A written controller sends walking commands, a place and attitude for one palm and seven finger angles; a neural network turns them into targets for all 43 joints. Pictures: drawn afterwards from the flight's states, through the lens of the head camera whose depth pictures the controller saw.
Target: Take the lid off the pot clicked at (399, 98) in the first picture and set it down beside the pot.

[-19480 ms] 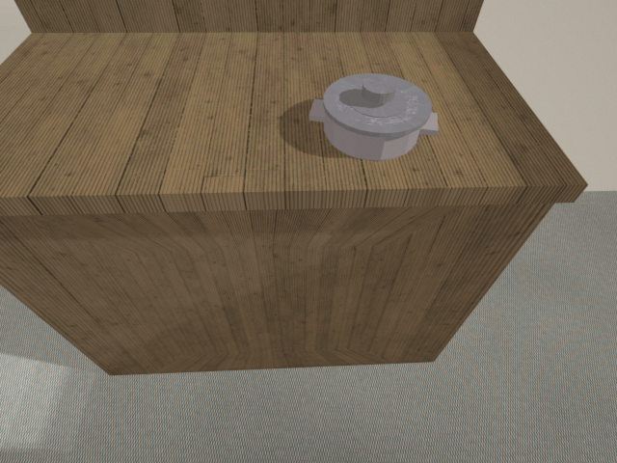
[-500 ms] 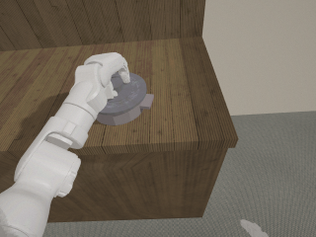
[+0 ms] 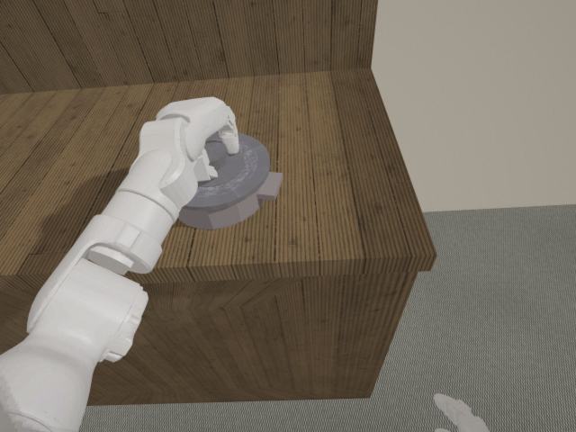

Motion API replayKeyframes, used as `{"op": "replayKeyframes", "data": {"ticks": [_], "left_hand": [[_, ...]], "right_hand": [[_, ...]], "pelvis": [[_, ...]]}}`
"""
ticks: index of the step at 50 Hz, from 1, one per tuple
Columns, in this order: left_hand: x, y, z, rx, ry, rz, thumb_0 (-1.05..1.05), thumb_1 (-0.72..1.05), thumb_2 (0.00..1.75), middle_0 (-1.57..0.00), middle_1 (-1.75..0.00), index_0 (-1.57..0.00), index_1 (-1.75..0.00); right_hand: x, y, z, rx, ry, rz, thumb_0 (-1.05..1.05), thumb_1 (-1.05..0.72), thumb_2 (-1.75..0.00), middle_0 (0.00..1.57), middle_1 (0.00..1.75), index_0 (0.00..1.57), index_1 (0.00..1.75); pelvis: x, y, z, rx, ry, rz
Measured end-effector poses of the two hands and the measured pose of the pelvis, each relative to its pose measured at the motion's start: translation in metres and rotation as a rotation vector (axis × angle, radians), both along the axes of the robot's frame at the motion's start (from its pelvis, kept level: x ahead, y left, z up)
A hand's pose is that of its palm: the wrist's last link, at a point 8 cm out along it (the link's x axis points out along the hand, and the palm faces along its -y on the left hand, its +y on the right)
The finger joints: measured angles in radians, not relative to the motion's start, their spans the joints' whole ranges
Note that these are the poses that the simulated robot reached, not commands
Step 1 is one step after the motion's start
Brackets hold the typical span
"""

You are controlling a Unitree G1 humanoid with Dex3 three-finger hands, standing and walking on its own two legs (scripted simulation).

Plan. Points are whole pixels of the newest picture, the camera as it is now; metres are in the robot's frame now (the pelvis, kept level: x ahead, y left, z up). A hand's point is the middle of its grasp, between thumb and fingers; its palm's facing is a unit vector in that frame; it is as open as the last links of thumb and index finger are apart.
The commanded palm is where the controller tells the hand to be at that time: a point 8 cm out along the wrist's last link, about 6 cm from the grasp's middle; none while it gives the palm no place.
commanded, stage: close the fingers and squeeze the knob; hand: left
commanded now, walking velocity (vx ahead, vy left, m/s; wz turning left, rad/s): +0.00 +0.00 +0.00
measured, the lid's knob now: (210, 155) +0.48 +0.12 +0.15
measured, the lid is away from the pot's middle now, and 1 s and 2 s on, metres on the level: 0.00 0.01 0.01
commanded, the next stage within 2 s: lift the lid straight up in 0.30 s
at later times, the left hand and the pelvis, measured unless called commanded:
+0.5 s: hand (204, 157) +0.45 +0.12 +0.17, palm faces -0.29 -0.07 -0.95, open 8.1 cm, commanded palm +0.43 +0.13 +0.24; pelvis +0.00 +0.00 +0.00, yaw +0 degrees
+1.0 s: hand (194, 137) +0.45 +0.13 +0.20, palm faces -0.27 -0.07 -0.96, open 8.1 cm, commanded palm +0.44 +0.13 +0.28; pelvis +0.00 +0.00 +0.00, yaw +0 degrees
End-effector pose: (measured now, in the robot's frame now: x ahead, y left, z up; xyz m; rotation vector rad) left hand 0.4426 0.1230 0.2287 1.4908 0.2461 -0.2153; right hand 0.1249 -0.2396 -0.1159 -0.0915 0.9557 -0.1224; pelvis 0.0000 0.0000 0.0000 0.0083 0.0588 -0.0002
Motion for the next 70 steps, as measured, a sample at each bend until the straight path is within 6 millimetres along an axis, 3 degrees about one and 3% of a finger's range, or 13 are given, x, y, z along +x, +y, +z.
{"op": "replayKeyframes", "data": {"ticks": [33,60,70], "left_hand": [[-0.001,0.003,0.005,-0.006,0.002,-0.008,0.0,0.11,0.95,-0.62,-0.82,-0.68,-0.85],[0.01,0.006,0.048,-0.013,-0.052,0.003,0.01,0.1,0.95,-0.63,-0.81,-0.69,-0.85],[0.001,0.0,0.066,0.005,-0.099,-0.022,0.01,0.1,0.95,-0.64,-0.81,-0.69,-0.85]], "right_hand": [[-0.006,-0.002,0.001,-0.013,-0.016,-0.013,0.01,-0.91,-0.89,0.2,0.3,0.2,0.29],[-0.011,-0.001,0.0,-0.022,-0.015,-0.009,0.01,-0.91,-0.89,0.2,0.3,0.2,0.29],[0.002,0.004,0.003,-0.009,-0.046,0.015,0.01,-0.91,-0.89,0.2,0.3,0.2,0.29]], "pelvis": [[-0.001,0.001,0.001,-0.001,-0.01,-0.002],[-0.001,0.002,0.002,0.0,-0.002,-0.004],[-0.003,0.004,0.002,0.0,-0.006,0.002]]}}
